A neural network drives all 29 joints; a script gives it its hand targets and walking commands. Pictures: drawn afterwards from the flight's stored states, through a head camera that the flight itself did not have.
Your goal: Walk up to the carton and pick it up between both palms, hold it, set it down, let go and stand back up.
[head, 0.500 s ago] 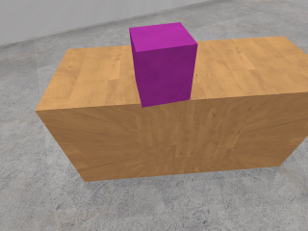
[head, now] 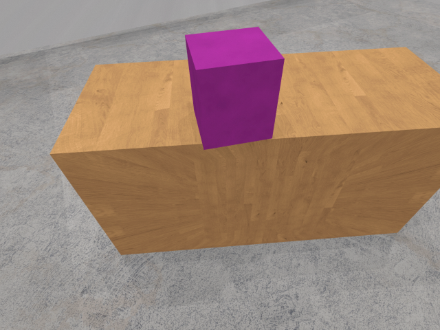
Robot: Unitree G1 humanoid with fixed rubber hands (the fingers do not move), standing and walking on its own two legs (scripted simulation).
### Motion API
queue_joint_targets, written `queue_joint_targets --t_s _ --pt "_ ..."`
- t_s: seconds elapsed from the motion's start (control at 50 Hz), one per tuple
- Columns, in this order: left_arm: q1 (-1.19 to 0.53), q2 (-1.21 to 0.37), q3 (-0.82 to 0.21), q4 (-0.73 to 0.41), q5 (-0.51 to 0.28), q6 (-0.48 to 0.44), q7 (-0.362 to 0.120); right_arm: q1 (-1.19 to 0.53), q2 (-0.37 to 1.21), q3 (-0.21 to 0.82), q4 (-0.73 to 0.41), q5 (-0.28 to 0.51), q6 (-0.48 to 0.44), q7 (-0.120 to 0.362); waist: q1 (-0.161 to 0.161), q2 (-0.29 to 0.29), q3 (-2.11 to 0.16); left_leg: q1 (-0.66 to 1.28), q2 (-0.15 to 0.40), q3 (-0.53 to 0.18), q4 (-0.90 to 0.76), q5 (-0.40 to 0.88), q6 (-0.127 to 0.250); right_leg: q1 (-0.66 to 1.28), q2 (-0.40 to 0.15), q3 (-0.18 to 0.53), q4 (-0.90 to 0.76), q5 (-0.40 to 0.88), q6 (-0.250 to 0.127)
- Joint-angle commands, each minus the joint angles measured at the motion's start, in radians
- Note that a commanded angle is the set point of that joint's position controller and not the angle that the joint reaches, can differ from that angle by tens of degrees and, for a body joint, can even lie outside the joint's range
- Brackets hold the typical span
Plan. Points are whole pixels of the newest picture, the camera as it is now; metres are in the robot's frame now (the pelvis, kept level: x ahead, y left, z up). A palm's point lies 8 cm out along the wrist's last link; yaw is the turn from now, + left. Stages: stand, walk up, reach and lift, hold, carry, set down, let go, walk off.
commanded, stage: stand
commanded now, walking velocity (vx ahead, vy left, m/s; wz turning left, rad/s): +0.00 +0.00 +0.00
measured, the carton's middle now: (230, 89) +0.74 +0.01 +0.05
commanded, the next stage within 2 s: none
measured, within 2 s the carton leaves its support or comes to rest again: neither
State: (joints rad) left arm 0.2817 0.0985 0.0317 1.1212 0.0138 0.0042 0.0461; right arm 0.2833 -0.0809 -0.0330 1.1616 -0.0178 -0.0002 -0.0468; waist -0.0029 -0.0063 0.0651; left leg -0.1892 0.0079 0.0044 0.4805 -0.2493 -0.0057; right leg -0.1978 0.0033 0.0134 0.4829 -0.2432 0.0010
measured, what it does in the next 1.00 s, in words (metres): stands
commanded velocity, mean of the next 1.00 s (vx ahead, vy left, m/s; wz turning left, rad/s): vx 0.00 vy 0.00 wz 0.00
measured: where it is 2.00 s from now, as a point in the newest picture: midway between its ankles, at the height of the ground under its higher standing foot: outside the picture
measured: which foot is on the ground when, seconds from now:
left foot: down 0.00-1.00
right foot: down 0.00-1.00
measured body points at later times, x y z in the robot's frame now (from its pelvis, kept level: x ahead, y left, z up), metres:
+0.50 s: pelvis +0.00 +0.00 +0.00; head +0.02 +0.00 +0.45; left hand -0.01 +0.20 -0.16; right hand -0.01 -0.20 -0.16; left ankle +0.01 +0.12 -0.74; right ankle +0.01 -0.12 -0.74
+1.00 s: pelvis +0.01 -0.01 +0.00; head +0.02 -0.01 +0.45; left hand +0.00 +0.19 -0.16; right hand +0.00 -0.21 -0.16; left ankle +0.01 +0.12 -0.74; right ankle +0.01 -0.12 -0.74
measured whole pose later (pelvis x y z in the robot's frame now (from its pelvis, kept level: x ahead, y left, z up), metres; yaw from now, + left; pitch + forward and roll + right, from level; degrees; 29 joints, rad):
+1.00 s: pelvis +0.01 -0.01 +0.00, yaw +0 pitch -3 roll +0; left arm 0.28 0.10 0.01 1.14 0.01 -0.01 0.05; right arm 0.27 -0.09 -0.03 1.16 -0.01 0.01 -0.05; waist 0.00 0.00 0.06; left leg -0.16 0.02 -0.01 0.45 -0.25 -0.02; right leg -0.17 0.02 0.01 0.47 -0.25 -0.02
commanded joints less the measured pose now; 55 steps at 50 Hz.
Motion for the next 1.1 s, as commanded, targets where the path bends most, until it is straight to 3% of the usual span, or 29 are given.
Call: queue_joint_targets --t_s 0.0,0.06,0.1,0.12,0.14,0.16,0.2,0.24,0.28,0.32,0.42,0.46,0.48,0.5,0.58,0.62,0.64,0.68,0.72,0.74,0.76,0.78,0.8,0.82,0.84,0.88,0.9,1.04,1.08 --pt "0.046 0.098 0.013 -0.02 -0.006 -0.017 0.003 0.07 -0.059 -0.003 -0.024 -0.003 -0.011 -0.003 -0.004 0.011 0.022 -0.056 0.072 -0.099 -0.125 0.067 0.048 -0.005 -0.062 0.067 -0.093 0.066 -0.039" --pt "0.062 0.084 0.005 -0.014 0.004 -0.018 0.003 0.061 -0.094 -0.017 -0.031 0.003 -0.009 0.002 -0.009 -0.022 0.004 -0.009 0.06 -0.077 -0.088 0.073 0.048 -0.028 -0.069 0.08 -0.129 0.053 -0.042" --pt "0.066 0.056 0.002 -0.016 0.0 -0.014 0.01 0.069 -0.057 -0.01 -0.019 0.0 -0.011 0.002 0.0 0.05 0.024 0.004 0.051 -0.076 -0.099 0.088 0.036 -0.055 -0.078 0.082 -0.127 0.088 -0.042" --pt "0.06 0.077 0.006 -0.011 0.0 -0.016 0.008 0.068 -0.074 -0.008 -0.015 0.007 -0.006 -0.001 -0.011 -0.023 0.077 -0.006 0.048 -0.071 -0.1 0.091 0.037 -0.091 -0.067 0.068 -0.135 0.061 -0.032" --pt "0.071 0.078 0.003 -0.013 -0.006 -0.016 0.01 0.067 -0.05 -0.006 -0.02 0.001 0.002 -0.002 0.004 -0.043 0.052 -0.015 0.053 -0.079 -0.102 0.083 0.041 -0.079 -0.073 0.068 -0.151 0.011 -0.03" --pt "0.039 0.044 -0.005 -0.006 -0.005 -0.015 0.01 0.069 -0.057 -0.006 -0.022 0.005 0.003 -0.001 -0.018 -0.046 0.057 -0.033 0.058 -0.077 -0.093 0.058 0.045 -0.071 -0.073 0.082 -0.147 -0.016 -0.041" --pt "0.072 0.053 0.0 -0.013 -0.009 -0.012 0.005 0.069 -0.076 -0.011 -0.017 0.004 0.003 0.001 0.004 0.025 0.081 -0.078 0.06 -0.082 -0.114 0.03 0.032 -0.049 -0.065 0.074 -0.125 0.016 -0.038" --pt "0.065 0.093 0.01 -0.011 0.0 -0.007 0.007 0.067 -0.048 -0.004 -0.023 0.0 0.0 -0.002 0.004 -0.005 0.049 -0.058 0.063 -0.103 -0.125 -0.018 0.044 -0.056 -0.07 0.072 -0.122 -0.025 -0.037" --pt "0.074 0.049 -0.003 -0.016 -0.005 -0.01 0.004 0.06 -0.095 -0.008 -0.019 0.012 0.0 -0.005 0.005 0.057 0.09 -0.064 0.061 -0.085 -0.141 0.009 0.034 -0.079 -0.07 0.075 -0.128 0.009 -0.03" --pt "0.08 0.073 -0.001 -0.016 -0.004 -0.009 0.003 0.069 -0.095 -0.014 -0.033 0.004 -0.001 0.003 -0.004 0.014 0.014 -0.023 0.054 -0.087 -0.137 -0.01 0.039 -0.089 -0.062 0.082 -0.139 -0.041 -0.032" --pt "0.095 0.037 -0.001 -0.005 0.001 -0.022 0.002 0.097 -0.11 -0.017 -0.023 0.006 -0.016 0.003 -0.004 0.037 -0.003 -0.046 0.064 -0.082 -0.112 0.088 0.047 0.011 -0.069 0.078 -0.104 0.121 -0.037" --pt "0.08 0.041 -0.005 0.008 0.003 -0.014 0.004 0.078 -0.08 -0.011 -0.036 0.013 -0.018 0.002 0.003 -0.042 0.013 -0.053 0.058 -0.089 -0.129 0.091 0.042 -0.007 -0.066 0.057 -0.103 0.09 -0.042" --pt "0.104 0.026 -0.009 0.008 0.004 -0.016 0.006 0.084 -0.09 -0.015 -0.022 0.003 -0.018 0.0 0.018 0.044 0.028 -0.056 0.063 -0.086 -0.133 0.058 0.043 -0.003 -0.07 0.069 -0.101 0.099 -0.033" --pt "0.103 0.089 0.002 0.005 0.002 -0.013 0.005 0.08 -0.047 -0.002 -0.031 0.007 -0.012 -0.002 0.012 0.005 0.071 -0.059 0.052 -0.091 -0.136 0.05 0.038 -0.046 -0.069 0.069 -0.112 0.065 -0.033" --pt "0.089 0.056 -0.006 0.01 -0.006 -0.02 0.0 0.076 -0.052 0.006 -0.042 0.001 -0.013 -0.003 0.011 0.013 -0.001 -0.005 0.07 -0.084 -0.116 0.151 0.049 -0.006 -0.069 0.076 -0.098 0.126 -0.046" --pt "0.08 0.077 0.003 0.003 0.004 -0.022 -0.001 0.083 -0.093 -0.006 -0.037 0.007 -0.019 -0.003 0.014 -0.001 -0.012 -0.031 0.065 -0.088 -0.11 0.105 0.045 0.042 -0.078 0.089 -0.113 0.126 -0.056" --pt "0.051 0.051 -0.008 0.001 0.004 -0.02 0.002 0.094 -0.087 -0.012 -0.02 0.005 -0.013 -0.001 -0.009 -0.029 0.01 -0.004 0.06 -0.076 -0.108 0.102 0.04 -0.028 -0.082 0.075 -0.111 0.131 -0.043" --pt "0.071 0.1 0.003 0.0 -0.006 -0.022 0.005 0.023 -0.064 0.001 -0.046 0.006 -0.009 -0.007 0.015 0.038 0.063 -0.018 0.058 -0.07 -0.119 0.08 0.041 -0.074 -0.07 0.078 -0.129 0.08 -0.033" --pt "0.033 0.1 0.005 -0.005 0.002 -0.025 0.0 0.088 -0.034 0.007 -0.014 0.01 -0.002 -0.002 -0.013 0.005 0.016 -0.005 0.052 -0.074 -0.102 0.078 0.037 -0.035 -0.067 0.067 -0.136 0.064 -0.034" --pt "0.068 0.069 -0.004 0.004 -0.005 -0.018 0.003 0.074 -0.052 0.008 -0.021 0.005 -0.008 -0.007 0.016 0.009 0.047 0.005 0.068 -0.071 -0.1 0.122 0.034 -0.059 -0.071 0.074 -0.127 0.092 -0.041" --pt "0.074 0.073 0.0 0.017 0.002 -0.022 0.004 0.074 -0.039 0.005 -0.025 0.011 -0.009 -0.004 -0.005 -0.037 0.012 0.03 0.066 -0.072 -0.091 0.115 0.035 -0.048 -0.076 0.098 -0.119 0.102 -0.052" --pt "0.092 0.057 -0.004 0.024 -0.003 -0.022 0.002 0.08 -0.105 -0.011 -0.027 0.007 -0.014 -0.009 0.012 0.02 -0.013 0.02 0.063 -0.062 -0.098 0.126 0.031 -0.021 -0.064 0.093 -0.131 0.115 -0.049" --pt "0.095 0.047 -0.016 0.033 0.002 -0.023 0.007 0.1 -0.11 -0.014 -0.02 0.007 -0.004 -0.005 -0.013 0.023 0.036 -0.008 0.054 -0.067 -0.102 0.088 0.031 -0.036 -0.071 0.085 -0.138 0.077 -0.04" --pt "0.061 0.036 -0.012 0.008 -0.004 -0.027 -0.001 0.101 -0.058 0.002 -0.015 0.006 -0.004 -0.007 0.004 0.051 0.022 -0.004 0.059 -0.069 -0.107 0.125 0.037 -0.01 -0.073 0.088 -0.12 0.124 -0.037" --pt "0.097 0.076 -0.007 0.013 -0.007 -0.025 0.001 0.085 -0.073 0.002 -0.003 0.01 -0.003 -0.006 0.007 -0.009 0.043 -0.04 0.07 -0.076 -0.11 0.104 0.033 0.013 -0.071 0.081 -0.119 0.134 -0.041" --pt "0.066 0.048 -0.016 0.011 -0.002 -0.019 0.006 0.068 -0.068 -0.003 -0.02 0.014 -0.006 -0.005 -0.003 -0.038 0.069 0.009 0.064 -0.072 -0.109 0.112 0.03 -0.058 -0.084 0.098 -0.136 0.113 -0.052" --pt "0.07 0.065 -0.007 0.007 -0.006 -0.017 0.005 0.064 -0.092 0.0 -0.016 0.005 -0.008 -0.009 0.012 0.022 0.08 -0.014 0.074 -0.082 -0.129 0.103 0.037 -0.039 -0.076 0.08 -0.136 0.109 -0.043" --pt "0.085 0.082 -0.003 0.003 -0.004 -0.016 0.002 0.095 -0.079 -0.001 0.0 0.006 0.001 0.005 -0.011 0.006 0.032 -0.001 0.049 -0.049 -0.103 0.074 0.018 -0.03 -0.067 0.094 -0.164 0.028 -0.032" --pt "0.078 0.096 -0.004 0.004 -0.003 -0.02 0.008 0.09 -0.085 -0.005 -0.006 0.009 0.004 0.002 -0.016 -0.078 0.031 0.03 0.056 -0.065 -0.099 0.09 0.018 -0.065 -0.067 0.091 -0.186 0.005 -0.036"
